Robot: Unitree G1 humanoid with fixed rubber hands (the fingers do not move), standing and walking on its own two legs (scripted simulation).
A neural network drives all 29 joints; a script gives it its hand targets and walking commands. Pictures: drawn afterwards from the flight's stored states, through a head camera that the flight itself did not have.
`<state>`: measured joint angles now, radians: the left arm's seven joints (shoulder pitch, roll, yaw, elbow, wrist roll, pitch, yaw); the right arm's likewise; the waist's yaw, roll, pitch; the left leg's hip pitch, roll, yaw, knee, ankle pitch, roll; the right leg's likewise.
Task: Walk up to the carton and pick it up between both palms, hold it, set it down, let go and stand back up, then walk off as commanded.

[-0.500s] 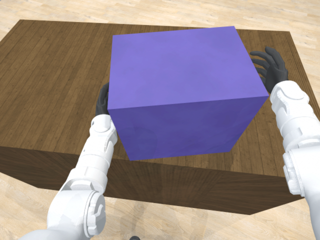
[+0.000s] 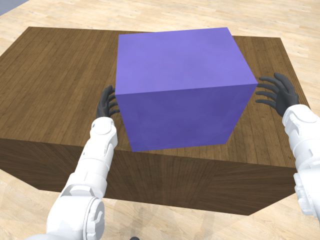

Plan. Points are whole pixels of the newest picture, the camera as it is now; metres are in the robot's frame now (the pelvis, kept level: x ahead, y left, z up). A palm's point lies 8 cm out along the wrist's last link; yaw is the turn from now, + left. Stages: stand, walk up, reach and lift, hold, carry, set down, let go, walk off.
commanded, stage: set down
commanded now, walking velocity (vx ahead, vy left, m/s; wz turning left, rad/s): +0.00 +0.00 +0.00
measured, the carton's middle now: (176, 93) +0.49 +0.01 +0.06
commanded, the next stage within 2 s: none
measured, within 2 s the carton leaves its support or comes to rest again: neither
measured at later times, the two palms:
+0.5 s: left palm (92, 127) +0.34 +0.21 +0.07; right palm (293, 125) +0.40 -0.28 +0.07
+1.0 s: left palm (86, 145) +0.29 +0.21 +0.07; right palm (305, 148) +0.35 -0.30 +0.06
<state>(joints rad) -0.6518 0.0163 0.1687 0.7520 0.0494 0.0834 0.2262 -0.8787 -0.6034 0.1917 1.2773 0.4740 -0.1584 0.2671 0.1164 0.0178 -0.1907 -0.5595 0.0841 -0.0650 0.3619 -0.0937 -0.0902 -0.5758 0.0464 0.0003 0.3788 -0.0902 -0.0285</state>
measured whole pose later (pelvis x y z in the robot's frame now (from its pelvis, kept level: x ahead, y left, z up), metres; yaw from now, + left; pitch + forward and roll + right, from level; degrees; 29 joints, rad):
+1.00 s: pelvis +0.01 +0.00 +0.00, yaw +0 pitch +10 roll +0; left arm -0.12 0.02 0.04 0.09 0.04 0.26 0.23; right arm -0.28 -0.65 0.01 0.85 0.47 -0.13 0.36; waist 0.12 -0.03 -0.15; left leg -0.41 0.08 -0.07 0.36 -0.13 -0.09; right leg -0.43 0.05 0.00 0.38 -0.13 -0.03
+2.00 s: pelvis +0.03 +0.00 +0.01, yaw +0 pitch +5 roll +0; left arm 0.24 0.02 -0.02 -0.18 0.04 0.28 0.23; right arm 0.17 -0.65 -0.08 0.53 0.47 -0.08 0.37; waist 0.09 -0.06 -0.10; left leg -0.29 0.08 -0.07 0.36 -0.17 -0.08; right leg -0.30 0.05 0.00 0.38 -0.17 -0.03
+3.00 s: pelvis +0.04 +0.01 +0.01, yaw +1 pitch +3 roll +0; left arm 0.31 0.09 0.00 -0.01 0.04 0.22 0.13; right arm 0.24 -0.41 -0.05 0.52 0.35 -0.12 0.21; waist 0.09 -0.08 -0.01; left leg -0.23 0.07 -0.06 0.36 -0.19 -0.07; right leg -0.24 0.03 0.00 0.38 -0.19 -0.03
